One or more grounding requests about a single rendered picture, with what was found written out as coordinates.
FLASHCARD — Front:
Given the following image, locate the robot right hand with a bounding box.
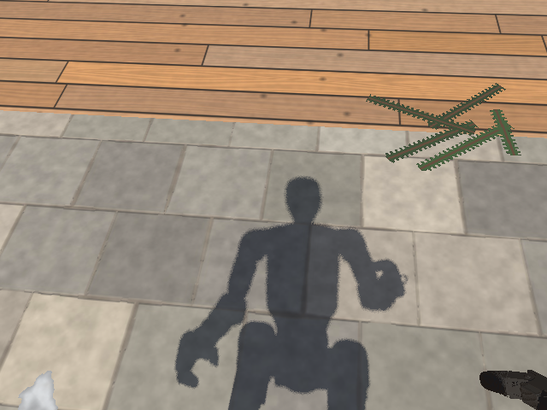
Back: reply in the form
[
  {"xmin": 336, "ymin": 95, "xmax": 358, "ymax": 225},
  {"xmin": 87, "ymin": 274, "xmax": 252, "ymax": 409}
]
[{"xmin": 479, "ymin": 370, "xmax": 547, "ymax": 410}]

